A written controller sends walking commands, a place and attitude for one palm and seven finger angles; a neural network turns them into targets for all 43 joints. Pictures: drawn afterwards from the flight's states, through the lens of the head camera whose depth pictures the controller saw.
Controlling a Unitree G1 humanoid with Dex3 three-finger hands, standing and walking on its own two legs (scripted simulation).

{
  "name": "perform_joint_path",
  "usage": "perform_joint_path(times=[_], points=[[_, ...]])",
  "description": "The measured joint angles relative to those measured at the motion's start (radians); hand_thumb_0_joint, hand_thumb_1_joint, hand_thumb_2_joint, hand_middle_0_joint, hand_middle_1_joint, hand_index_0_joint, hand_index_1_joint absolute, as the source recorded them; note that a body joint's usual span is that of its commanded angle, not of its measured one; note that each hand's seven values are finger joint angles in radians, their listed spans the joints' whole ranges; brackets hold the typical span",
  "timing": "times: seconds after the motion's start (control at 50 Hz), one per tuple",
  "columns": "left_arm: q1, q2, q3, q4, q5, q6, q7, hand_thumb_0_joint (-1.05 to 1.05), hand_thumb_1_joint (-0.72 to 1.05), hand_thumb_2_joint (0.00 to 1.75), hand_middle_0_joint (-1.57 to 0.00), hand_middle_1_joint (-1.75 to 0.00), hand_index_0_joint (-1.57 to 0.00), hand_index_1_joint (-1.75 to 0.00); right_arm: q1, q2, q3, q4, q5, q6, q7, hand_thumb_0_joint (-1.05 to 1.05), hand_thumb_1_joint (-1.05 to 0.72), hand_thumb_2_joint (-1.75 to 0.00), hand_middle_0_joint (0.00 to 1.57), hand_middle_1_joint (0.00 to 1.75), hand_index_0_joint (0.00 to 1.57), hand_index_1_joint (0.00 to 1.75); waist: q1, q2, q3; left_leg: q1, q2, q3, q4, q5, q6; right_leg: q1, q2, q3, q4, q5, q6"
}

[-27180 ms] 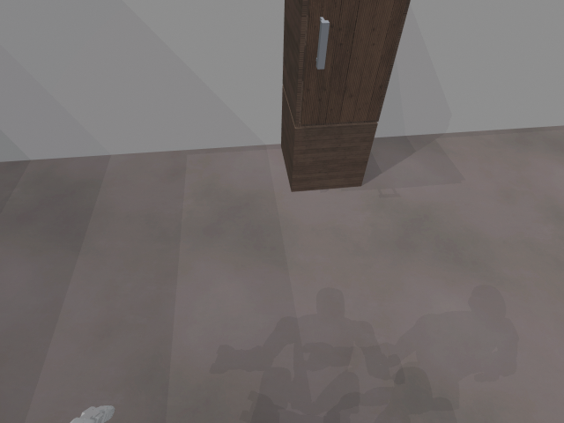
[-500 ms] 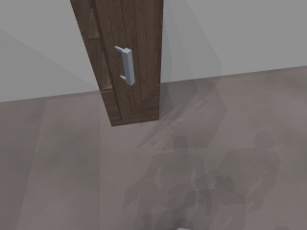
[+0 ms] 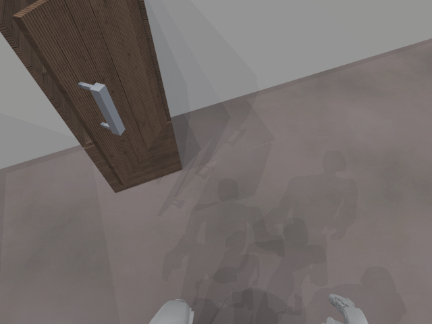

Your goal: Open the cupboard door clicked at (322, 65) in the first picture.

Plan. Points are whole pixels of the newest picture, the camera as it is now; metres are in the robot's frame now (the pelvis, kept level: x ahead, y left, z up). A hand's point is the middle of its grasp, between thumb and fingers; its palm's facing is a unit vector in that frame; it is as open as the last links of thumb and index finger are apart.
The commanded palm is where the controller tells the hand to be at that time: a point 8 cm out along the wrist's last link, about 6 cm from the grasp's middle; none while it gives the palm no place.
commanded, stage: walk to a spot facing it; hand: left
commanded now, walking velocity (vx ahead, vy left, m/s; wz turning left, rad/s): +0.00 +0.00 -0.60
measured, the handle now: (102, 109) +0.57 +0.37 +0.00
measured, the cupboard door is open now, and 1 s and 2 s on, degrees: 46 46 46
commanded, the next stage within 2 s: none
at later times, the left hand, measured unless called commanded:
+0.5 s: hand (128, 297) +0.17 +0.22 -0.17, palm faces -0.30 -0.93 -0.23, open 7.4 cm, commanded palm none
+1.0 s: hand (172, 274) +0.23 +0.14 -0.18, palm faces -0.48 -0.86 -0.18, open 7.4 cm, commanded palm none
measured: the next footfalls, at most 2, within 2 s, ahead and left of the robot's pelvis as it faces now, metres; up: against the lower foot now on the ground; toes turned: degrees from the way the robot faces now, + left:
left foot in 0.18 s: +0.06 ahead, +0.16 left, +0.00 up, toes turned -8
right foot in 0.58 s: +0.01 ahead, -0.10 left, +0.00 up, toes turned -28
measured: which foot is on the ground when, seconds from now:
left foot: up 0.00-0.16, down 0.18-0.58, up 0.60-1.00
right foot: down 0.00-0.18, up 0.20-0.56, down 0.58-1.00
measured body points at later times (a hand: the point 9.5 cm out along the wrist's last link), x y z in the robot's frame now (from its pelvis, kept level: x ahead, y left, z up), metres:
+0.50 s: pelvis +0.02 +0.04 +0.00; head +0.08 +0.03 +0.44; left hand +0.18 +0.27 -0.15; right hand -0.03 -0.22 -0.14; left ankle +0.02 +0.16 -0.74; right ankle -0.03 -0.10 -0.69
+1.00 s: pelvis +0.13 -0.03 -0.01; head +0.16 -0.03 +0.44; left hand +0.25 +0.18 -0.16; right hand +0.09 -0.30 -0.14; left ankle +0.25 +0.04 -0.73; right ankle -0.02 -0.08 -0.74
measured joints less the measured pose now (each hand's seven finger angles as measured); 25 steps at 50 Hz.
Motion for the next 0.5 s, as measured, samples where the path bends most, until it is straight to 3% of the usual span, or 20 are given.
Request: perform_joint_path(times=[0.12,0.18,0.22,0.26,0.32,0.36,0.42,0.5], points=[[0.006,0.025,0.011,-0.012,0.004,0.010,0.002,0.00,0.90,0.89,-0.20,-0.30,-0.20,-0.30,-0.007,0.027,0.013,-0.023,0.010,-0.010,0.001,0.00,-0.90,-0.90,0.20,0.30,0.20,0.30,0.011,-0.028,-0.010,0.061,-0.033,0.002,-0.176,-0.015,0.013,-0.014,0.019,0.061,0.020,-0.010,0.024],[0.013,0.040,0.016,-0.016,-0.003,0.021,0.003,0.00,0.90,0.90,-0.20,-0.30,-0.20,-0.30,0.022,0.030,0.025,-0.042,0.011,-0.031,0.001,0.00,-0.90,-0.89,0.20,0.30,0.20,0.30,-0.003,-0.022,-0.032,0.160,-0.023,-0.006,-0.416,0.080,0.032,-0.048,0.047,0.079,0.078,-0.041,0.047],[-0.013,0.060,0.020,-0.008,-0.007,0.031,-0.004,0.00,0.90,0.90,-0.20,-0.30,-0.20,-0.30,0.042,0.038,0.030,-0.040,-0.001,-0.042,-0.004,0.00,-0.90,-0.89,0.21,0.30,0.20,0.30,-0.011,-0.037,-0.020,0.164,-0.026,0.008,-0.417,0.092,0.056,-0.112,0.032,0.038,0.240,-0.204,0.072],[-0.033,0.081,0.027,-0.018,-0.001,0.033,-0.013,0.00,0.90,0.90,-0.20,-0.30,-0.20,-0.30,0.068,0.048,0.044,-0.039,-0.013,-0.038,-0.006,0.00,-0.90,-0.89,0.21,0.30,0.20,0.30,-0.004,-0.051,-0.001,0.186,-0.013,0.037,-0.427,0.099,0.066,-0.182,0.003,-0.031,0.428,-0.272,0.102],[-0.056,0.100,0.035,-0.033,0.002,0.031,-0.026,0.00,0.91,0.90,-0.20,-0.30,-0.20,-0.30,0.115,0.051,0.055,-0.034,-0.021,-0.036,-0.010,0.00,-0.90,-0.89,0.21,0.30,0.20,0.30,-0.005,-0.047,0.014,0.222,0.018,0.071,-0.475,0.119,0.065,-0.260,-0.043,-0.095,0.633,-0.251,0.129],[-0.064,0.106,0.036,-0.042,0.000,0.033,-0.034,0.00,0.91,0.90,-0.20,-0.30,-0.20,-0.30,0.141,0.049,0.057,-0.027,-0.021,-0.035,-0.010,0.00,-0.90,-0.89,0.21,0.30,0.20,0.30,-0.008,-0.040,0.018,0.240,0.035,0.100,-0.496,0.124,0.063,-0.283,-0.077,-0.116,0.684,-0.221,0.139],[-0.076,0.107,0.032,-0.044,-0.002,0.041,-0.041,0.00,0.91,0.90,-0.20,-0.30,-0.20,-0.30,0.175,0.040,0.053,-0.013,-0.022,-0.034,-0.007,0.00,-0.90,-0.89,0.21,0.30,0.20,0.30,-0.019,-0.029,0.018,0.258,0.059,0.146,-0.506,0.117,0.058,-0.271,-0.119,-0.139,0.636,-0.193,0.146],[-0.103,0.096,0.019,-0.040,-0.002,0.046,-0.048,0.00,0.91,0.90,-0.19,-0.30,-0.20,-0.30,0.211,0.022,0.041,0.002,-0.025,-0.035,0.000,0.00,-0.90,-0.89,0.21,0.30,0.20,0.30,-0.046,-0.010,0.023,0.267,0.088,0.206,-0.477,0.087,0.043,-0.191,-0.145,-0.178,0.429,-0.202,0.133]])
